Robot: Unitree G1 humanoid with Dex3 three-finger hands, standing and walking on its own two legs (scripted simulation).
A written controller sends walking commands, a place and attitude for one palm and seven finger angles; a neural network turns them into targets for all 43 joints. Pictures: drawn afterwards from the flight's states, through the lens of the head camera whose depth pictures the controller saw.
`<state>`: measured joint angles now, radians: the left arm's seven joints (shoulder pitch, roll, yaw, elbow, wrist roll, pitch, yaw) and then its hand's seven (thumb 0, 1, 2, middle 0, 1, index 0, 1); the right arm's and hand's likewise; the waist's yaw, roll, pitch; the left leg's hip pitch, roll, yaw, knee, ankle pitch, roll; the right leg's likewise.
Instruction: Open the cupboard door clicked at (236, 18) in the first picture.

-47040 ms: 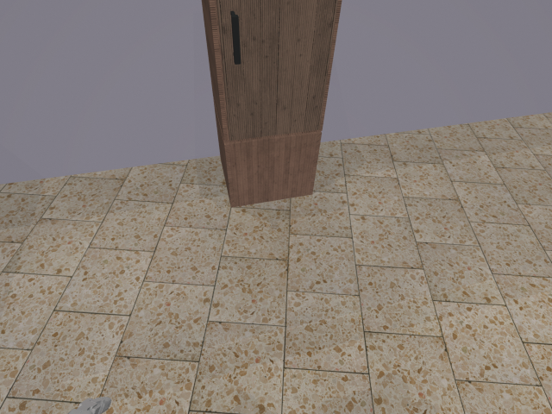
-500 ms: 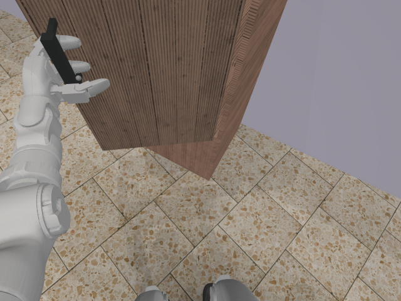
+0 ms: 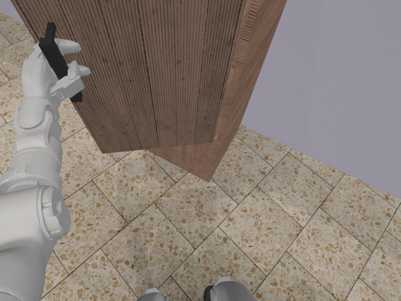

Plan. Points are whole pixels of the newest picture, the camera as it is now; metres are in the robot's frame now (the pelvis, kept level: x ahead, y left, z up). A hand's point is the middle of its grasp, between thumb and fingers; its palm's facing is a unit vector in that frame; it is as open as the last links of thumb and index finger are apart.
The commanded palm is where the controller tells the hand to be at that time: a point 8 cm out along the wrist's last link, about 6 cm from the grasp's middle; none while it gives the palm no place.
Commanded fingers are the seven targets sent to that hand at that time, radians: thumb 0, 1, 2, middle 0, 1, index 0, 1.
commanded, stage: pull the door open along its arc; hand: left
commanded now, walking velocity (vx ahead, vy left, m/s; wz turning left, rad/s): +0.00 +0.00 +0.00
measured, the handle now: (64, 65) +0.56 +0.22 +0.10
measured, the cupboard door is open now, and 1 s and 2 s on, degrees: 37 74 79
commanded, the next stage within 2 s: open thumb and fingers to let go in 1.06 s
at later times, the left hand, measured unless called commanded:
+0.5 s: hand (87, 123) +0.42 +0.16 +0.10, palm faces +0.09 -1.00 +0.05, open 5.7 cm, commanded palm +0.36 +0.22 +0.10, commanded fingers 0.00 0.90 0.90 -0.40 -1.35 -0.40 -1.35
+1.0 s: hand (141, 173) +0.32 +0.07 +0.11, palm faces +0.46 -0.89 +0.00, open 5.9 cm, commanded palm +0.25 +0.11 +0.10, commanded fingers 0.00 0.90 0.90 -0.40 -1.35 -0.40 -1.35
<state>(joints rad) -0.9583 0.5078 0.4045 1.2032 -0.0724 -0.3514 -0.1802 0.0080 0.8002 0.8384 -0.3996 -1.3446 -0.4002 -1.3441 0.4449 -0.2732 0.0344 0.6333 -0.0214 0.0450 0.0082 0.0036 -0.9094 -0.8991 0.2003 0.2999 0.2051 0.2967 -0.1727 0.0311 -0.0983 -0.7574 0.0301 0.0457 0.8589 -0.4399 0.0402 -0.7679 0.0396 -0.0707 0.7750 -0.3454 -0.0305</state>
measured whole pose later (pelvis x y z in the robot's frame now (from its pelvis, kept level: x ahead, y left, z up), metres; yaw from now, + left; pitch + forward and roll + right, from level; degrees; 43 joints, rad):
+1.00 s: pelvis +0.01 -0.03 +0.02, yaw +2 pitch +5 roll +0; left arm 0.01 -0.11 -0.11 0.08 0.04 -0.05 0.56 0.02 0.72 0.75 -0.33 -1.30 -0.36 -1.33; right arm 0.20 -0.18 0.01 0.57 -0.06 0.07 0.01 0.01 -0.91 -0.90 0.20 0.30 0.20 0.30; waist -0.01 0.04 -0.09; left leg -0.37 0.02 0.02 0.66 -0.38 -0.01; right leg -0.41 0.03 -0.08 0.66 -0.35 -0.07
